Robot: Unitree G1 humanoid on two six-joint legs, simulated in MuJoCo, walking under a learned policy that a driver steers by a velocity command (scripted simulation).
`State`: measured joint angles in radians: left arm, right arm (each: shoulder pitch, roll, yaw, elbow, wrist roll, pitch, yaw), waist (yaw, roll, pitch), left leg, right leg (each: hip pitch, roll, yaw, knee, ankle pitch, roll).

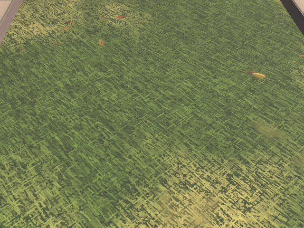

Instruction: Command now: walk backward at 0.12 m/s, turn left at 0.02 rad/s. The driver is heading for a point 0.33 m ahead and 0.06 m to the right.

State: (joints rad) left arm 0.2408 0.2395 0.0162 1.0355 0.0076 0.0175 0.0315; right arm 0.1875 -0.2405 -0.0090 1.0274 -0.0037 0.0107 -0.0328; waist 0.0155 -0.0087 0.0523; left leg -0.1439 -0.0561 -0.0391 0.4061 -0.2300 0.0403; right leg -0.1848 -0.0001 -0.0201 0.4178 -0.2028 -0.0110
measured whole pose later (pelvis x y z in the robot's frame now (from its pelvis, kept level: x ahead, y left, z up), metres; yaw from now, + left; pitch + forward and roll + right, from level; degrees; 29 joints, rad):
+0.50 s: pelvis -0.09 -0.04 +0.00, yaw +0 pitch -1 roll +2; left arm 0.16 0.22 0.02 0.95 0.01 0.03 0.05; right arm 0.18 -0.28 -0.06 1.03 -0.01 0.09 -0.04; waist 0.01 0.04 0.06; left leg -0.26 -0.08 -0.09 0.89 -0.47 -0.02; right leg -0.26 0.04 -0.02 0.39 -0.12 -0.08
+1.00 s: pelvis -0.06 -0.07 +0.00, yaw +0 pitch +1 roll +0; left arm 0.14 0.24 0.05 0.95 0.03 -0.01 -0.04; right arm 0.49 -0.20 -0.03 1.10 -0.03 -0.07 -0.03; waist -0.06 0.00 -0.03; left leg 0.06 -0.01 -0.04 0.23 -0.32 0.02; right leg -0.44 -0.04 -0.06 0.65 -0.30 -0.02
